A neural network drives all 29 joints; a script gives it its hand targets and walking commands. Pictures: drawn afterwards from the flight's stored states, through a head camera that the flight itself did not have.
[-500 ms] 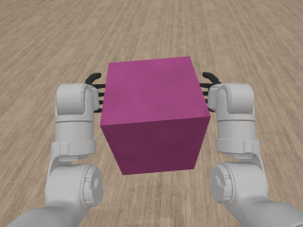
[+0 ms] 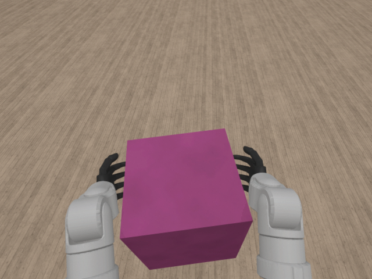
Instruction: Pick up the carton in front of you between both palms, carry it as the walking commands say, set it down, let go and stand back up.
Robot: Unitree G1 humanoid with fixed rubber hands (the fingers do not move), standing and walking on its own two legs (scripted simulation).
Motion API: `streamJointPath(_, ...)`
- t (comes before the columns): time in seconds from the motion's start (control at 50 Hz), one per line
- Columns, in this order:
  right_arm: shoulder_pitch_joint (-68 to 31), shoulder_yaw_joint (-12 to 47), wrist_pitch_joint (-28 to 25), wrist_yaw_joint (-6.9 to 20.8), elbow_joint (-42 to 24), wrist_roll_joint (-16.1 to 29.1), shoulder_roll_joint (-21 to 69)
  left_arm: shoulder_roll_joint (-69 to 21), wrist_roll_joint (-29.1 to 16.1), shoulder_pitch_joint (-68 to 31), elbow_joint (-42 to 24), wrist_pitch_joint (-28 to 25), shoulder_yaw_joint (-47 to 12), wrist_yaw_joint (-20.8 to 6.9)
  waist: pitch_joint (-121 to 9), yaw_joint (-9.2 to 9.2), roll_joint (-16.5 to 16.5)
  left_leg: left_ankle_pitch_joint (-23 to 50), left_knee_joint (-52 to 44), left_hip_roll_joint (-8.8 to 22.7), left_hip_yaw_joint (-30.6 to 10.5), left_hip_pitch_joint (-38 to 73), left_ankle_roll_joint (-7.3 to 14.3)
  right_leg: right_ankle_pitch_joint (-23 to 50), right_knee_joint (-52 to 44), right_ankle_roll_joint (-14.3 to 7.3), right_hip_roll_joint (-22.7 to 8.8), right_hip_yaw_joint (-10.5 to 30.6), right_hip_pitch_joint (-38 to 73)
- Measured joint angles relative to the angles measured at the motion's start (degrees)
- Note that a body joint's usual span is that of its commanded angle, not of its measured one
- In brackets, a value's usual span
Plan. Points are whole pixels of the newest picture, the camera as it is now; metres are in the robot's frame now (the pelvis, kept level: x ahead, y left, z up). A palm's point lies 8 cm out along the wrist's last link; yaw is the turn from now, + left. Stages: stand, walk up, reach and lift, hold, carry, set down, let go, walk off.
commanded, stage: carry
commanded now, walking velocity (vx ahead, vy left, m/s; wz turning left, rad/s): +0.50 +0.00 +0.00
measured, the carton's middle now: (185, 203) +0.28 +0.00 +0.00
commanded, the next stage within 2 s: none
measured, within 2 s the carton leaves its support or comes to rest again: neither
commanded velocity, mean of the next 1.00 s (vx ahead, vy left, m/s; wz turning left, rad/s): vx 0.50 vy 0.00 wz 0.00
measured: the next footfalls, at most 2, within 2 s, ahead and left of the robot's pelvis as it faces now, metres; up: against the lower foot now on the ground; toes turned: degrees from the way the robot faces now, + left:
right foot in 0.40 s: +0.45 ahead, -0.15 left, +0.00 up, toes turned -11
left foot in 0.92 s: +0.76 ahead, +0.09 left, +0.00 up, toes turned +14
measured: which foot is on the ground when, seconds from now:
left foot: down 0.00-0.42, up 0.44-0.90, down 0.92-1.00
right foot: up 0.00-0.38, down 0.40-0.94, up 0.96-1.00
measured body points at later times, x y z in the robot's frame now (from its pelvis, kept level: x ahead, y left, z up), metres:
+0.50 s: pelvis +0.32 -0.06 -0.01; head +0.29 -0.07 +0.44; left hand +0.58 +0.11 +0.06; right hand +0.60 -0.20 +0.06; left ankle +0.14 +0.07 -0.65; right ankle +0.41 -0.14 -0.73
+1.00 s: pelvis +0.64 +0.00 +0.00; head +0.62 +0.01 +0.44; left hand +0.91 +0.15 +0.07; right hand +0.92 -0.15 +0.08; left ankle +0.72 +0.08 -0.73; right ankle +0.46 -0.13 -0.66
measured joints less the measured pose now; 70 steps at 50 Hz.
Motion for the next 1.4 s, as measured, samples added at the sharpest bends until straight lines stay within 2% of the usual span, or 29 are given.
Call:
streamJointPath(0.02,1.1,0.5,0.4,0.0,-0.2,0.0,-0.3,0.1,0.0,0.7,0.1,0.5,-0.6,0.1,-0.2,-0.06,0.3,-0.5,-1.0,0.2,-0.1,1.6,-0.3,1.2,3.3,-0.1,0.0,0.0,-3.4)
streamJointPath(0.06,3.1,0.9,1.1,0.1,-1.1,0.2,-0.7,0.3,0.0,1.8,0.2,1.2,-1.9,0.2,-0.8,-0.31,0.6,-1.2,-3.7,0.3,-0.4,5.0,-0.6,4.2,3.1,0.2,-0.9,-0.6,-8.8)
streamJointPath(0.2,5.7,1.1,1.8,0.2,-2.9,0.9,-1.1,0.5,0.5,3.3,-0.7,2.1,-4.0,0.3,-4.2,-1.08,0.6,-4.1,-11.9,0.1,-1.3,16.8,-2.4,16.6,-16.1,2.3,-4.4,-2.6,-18.1)
streamJointPath(0.3,5.2,1.4,2.5,0.3,-3.0,0.8,-1.0,0.5,0.7,3.5,-1.7,2.9,-3.7,0.3,-5.7,-0.9,0.5,-9.1,-14.0,0.3,-1.6,24.9,-4.7,23.5,-26.3,1.5,-4.3,-5.0,-17.7)
streamJointPath(0.36,4.6,1.3,3.2,0.3,-2.6,0.5,-0.9,0.5,0.6,3.2,-1.3,3.4,-3.3,0.3,-6.1,-0.9,0.9,-13.7,-12.6,0.9,-2.2,29.0,-6.5,23.6,-30.2,0.3,-3.5,-6.9,-14.7)
streamJointPath(0.38,4.3,1.2,3.4,0.3,-2.5,0.3,-0.9,0.5,0.5,2.9,-1.0,3.4,-3.2,0.3,-6.0,-0.83,1.2,-16.0,-10.6,1.5,-2.5,29.8,-7.3,22.2,-31.6,-0.1,-2.9,-7.9,-12.9)
streamJointPath(0.4,3.9,0.9,3.6,0.3,-2.3,0.2,-1.0,0.4,0.5,2.5,-0.3,3.2,-3.2,0.3,-5.8,-0.57,2.0,-19.0,-6.5,2.7,-3.0,29.5,-7.9,22.7,-31.9,-1.5,-2.1,-8.9,-11.5)
streamJointPath(0.42,3.6,0.5,3.5,0.3,-1.7,0.1,-1.3,0.3,0.5,2.0,1.2,2.5,-3.4,0.4,-5.5,-0.12,3.4,-20.2,1.0,4.6,-3.7,26.9,-7.8,22.2,-29.3,-3.1,-1.4,-9.8,-11.8)
streamJointPath(0.44,3.6,0.1,3.4,0.3,-1.1,0.2,-1.7,0.2,0.6,1.3,2.9,1.9,-3.7,0.4,-5.0,0.45,3.8,-19.7,11.2,5.3,-5.6,22.4,-7.4,20.2,-27.0,-4.0,-1.3,-10.3,-12.1)
streamJointPath(0.48,3.8,-0.4,3.4,0.3,0.1,0.3,-2.0,0.1,0.7,1.0,5.1,1.4,-3.9,0.5,-3.4,0.94,3.3,-18.4,30.1,3.9,-9.5,12.2,-6.3,17.3,-26.9,-4.6,-1.6,-10.7,-10.6)
streamJointPath(0.5,4.0,-0.5,3.3,0.3,0.4,0.1,-1.7,0.2,0.6,1.4,5.3,1.3,-3.9,0.5,-2.6,1.0,3.1,-16.9,36.0,3.4,-10.2,7.7,-5.6,17.1,-28.3,-4.1,-1.7,-10.8,-9.2)
streamJointPath(0.54,4.8,-0.4,2.7,0.3,0.1,-0.4,-0.7,0.4,0.1,2.8,4.4,0.8,-3.8,0.5,-1.3,1.09,3.0,-12.9,40.0,3.6,-10.1,0.2,-4.7,17.1,-31.7,-3.8,-1.4,-11.0,-6.2)
streamJointPath(0.6,5.9,1.3,1.6,0.3,-1.1,-0.4,-1.1,0.6,-0.5,4.5,2.6,-0.4,-3.9,0.5,-0.3,1.51,2.8,-7.8,35.6,4.8,-9.2,-7.3,-4.7,16.9,-36.7,-3.7,-0.7,-10.8,-1.6)
streamJointPath(0.68,7.2,2.5,0.6,0.3,-3.2,-0.4,-1.2,0.7,-1.0,5.9,0.4,-1.4,-4.3,0.5,-1.0,1.56,2.2,-2.4,23.5,5.9,-7.6,-12.0,-6.0,16.0,-42.5,-3.0,-0.1,-10.4,4.8)
streamJointPath(0.8,7.7,2.5,1.4,0.2,-7.6,0.3,-1.3,0.7,-1.1,5.6,-3.5,-0.4,-5.2,0.6,-2.8,0.9,2.1,4.9,8.0,5.5,-5.2,-11.4,-5.8,11.1,-46.4,-0.7,0.4,-9.9,14.3)
streamJointPath(0.88,6.8,1.6,2.8,0.2,-8.9,0.7,-1.2,0.5,-0.6,4.2,-4.6,1.5,-5.4,0.6,-3.9,0.79,1.5,5.1,1.4,4.2,-2.2,-6.9,-4.6,4.9,-44.6,1.8,-0.1,-9.3,19.8)
streamJointPath(0.92,5.3,1.2,3.2,0.2,-8.0,0.9,-1.0,0.6,-0.2,3.1,-4.7,2.4,-4.8,0.7,-3.9,0.49,0.3,4.1,-0.2,2.8,0.0,-3.5,-3.2,-0.9,-37.4,3.0,-2.1,-8.4,19.9)
streamJointPath(0.94,4.4,1.2,2.8,0.2,-6.5,0.8,-0.9,0.8,-0.2,2.5,-4.1,2.6,-4.1,0.7,-3.7,0.12,-1.0,2.8,2.6,2.1,0.9,-3.8,-1.8,-2.0,-29.5,2.9,-4.1,-7.5,17.1)
streamJointPath(0.98,3.0,1.2,2.6,0.2,-3.5,0.6,-0.7,1.2,-0.2,2.0,-2.8,3.1,-3.1,0.7,-2.7,-0.52,-1.1,-0.7,4.8,2.2,1.5,-2.9,-0.2,-1.3,-9.6,2.2,-3.7,-2.8,7.7)
streamJointPath(1.02,3.1,0.8,2.9,0.2,-2.5,0.7,-0.7,0.7,0.0,1.9,-1.9,3.5,-2.6,0.7,-1.4,-0.65,-0.5,-1.5,2.4,2.4,1.7,-0.1,-0.6,1.0,3.4,0.9,-2.5,-0.9,-1.2)
streamJointPath(1.06,4.0,0.5,2.8,0.3,-2.9,1.0,-0.8,0.2,0.3,2.2,-1.6,3.3,-3.0,0.9,-0.6,-0.78,-0.2,-1.6,-1.2,2.1,1.6,3.3,-0.8,5.4,6.3,0.2,-2.7,-1.0,-8.0)
streamJointPath(1.12,5.0,0.5,2.1,0.3,-4.1,1.3,-0.9,0.4,0.3,2.4,-2.0,2.7,-4.1,0.9,0.0,-1.04,0.0,-1.9,-6.4,1.6,1.1,8.4,-1.1,11.2,1.9,0.3,-3.7,-1.6,-14.9)
streamJointPath(1.24,5.3,0.7,1.4,0.3,-7.2,1.8,-1.0,0.4,0.4,2.5,-5.1,2.2,-4.7,1.0,-0.6,-0.73,0.3,-4.6,-13.8,1.0,0.4,18.5,-2.7,19.8,-15.1,1.5,-5.0,-3.4,-20.5)
streamJointPath(1.34,4.8,1.2,2.1,0.5,-7.1,1.3,-0.9,0.4,0.3,2.8,-5.8,2.8,-4.3,1.0,-1.8,-0.27,0.3,-10.2,-15.7,1.1,0.0,27.0,-5.3,24.5,-26.9,0.1,-3.6,-6.6,-18.5)
streamJointPath(1.4,4.8,1.1,2.8,0.6,-6.5,0.9,-0.9,0.4,0.1,2.8,-4.7,3.1,-4.1,0.9,-1.9,-0.28,1.1,-15.8,-12.8,2.1,-0.8,31.1,-7.5,24.6,-32.1,-1.1,-1.7,-9.1,-14.0)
